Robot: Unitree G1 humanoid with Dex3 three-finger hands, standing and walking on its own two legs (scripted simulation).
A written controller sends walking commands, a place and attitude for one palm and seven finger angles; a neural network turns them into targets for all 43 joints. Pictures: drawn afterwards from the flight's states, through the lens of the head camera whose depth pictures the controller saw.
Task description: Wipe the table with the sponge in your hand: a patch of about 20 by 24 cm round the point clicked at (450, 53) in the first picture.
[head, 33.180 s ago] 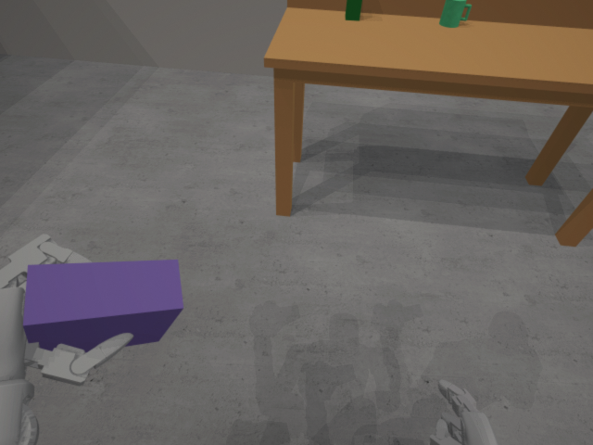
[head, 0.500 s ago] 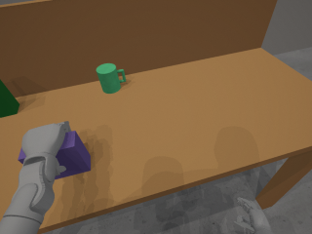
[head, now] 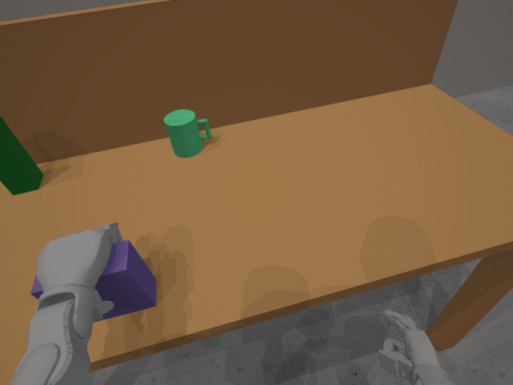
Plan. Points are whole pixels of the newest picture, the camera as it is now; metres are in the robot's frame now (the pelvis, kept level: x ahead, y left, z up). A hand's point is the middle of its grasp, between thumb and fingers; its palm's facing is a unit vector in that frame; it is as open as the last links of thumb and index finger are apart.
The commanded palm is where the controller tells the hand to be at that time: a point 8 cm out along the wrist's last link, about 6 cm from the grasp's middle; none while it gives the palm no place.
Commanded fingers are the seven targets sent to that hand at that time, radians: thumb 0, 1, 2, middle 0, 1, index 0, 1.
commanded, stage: wipe back along the first lane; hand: left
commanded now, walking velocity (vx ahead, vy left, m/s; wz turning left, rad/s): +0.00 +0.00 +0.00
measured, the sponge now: (108, 291) +0.23 +0.28 +0.04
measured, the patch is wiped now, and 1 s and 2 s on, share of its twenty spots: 1.00 1.00 1.00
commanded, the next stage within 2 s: lift the sponge slowly off the table in 0.04 s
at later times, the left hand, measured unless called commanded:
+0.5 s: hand (90, 286) +0.21 +0.28 +0.09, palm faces +0.04 -0.09 -1.00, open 9.6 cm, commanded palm +0.18 +0.27 +0.14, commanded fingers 0.00 0.10 1.30 -1.20 -1.60 -1.20 -1.60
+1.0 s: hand (83, 284) +0.21 +0.28 +0.11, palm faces +0.06 -0.09 -0.99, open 9.6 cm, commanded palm +0.18 +0.27 +0.18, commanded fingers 0.00 0.10 1.30 -1.20 -1.60 -1.20 -1.60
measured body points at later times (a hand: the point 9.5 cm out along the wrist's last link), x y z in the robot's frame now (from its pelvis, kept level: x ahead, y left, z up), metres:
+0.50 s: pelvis -0.01 -0.01 +0.00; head -0.03 -0.04 +0.45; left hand +0.21 +0.28 +0.14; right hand +0.23 -0.22 -0.08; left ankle -0.01 +0.11 -0.74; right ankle -0.02 -0.11 -0.74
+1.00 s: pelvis -0.02 -0.01 +0.00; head -0.04 -0.04 +0.45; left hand +0.20 +0.28 +0.16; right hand +0.23 -0.21 -0.07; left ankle -0.01 +0.11 -0.74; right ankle -0.02 -0.11 -0.74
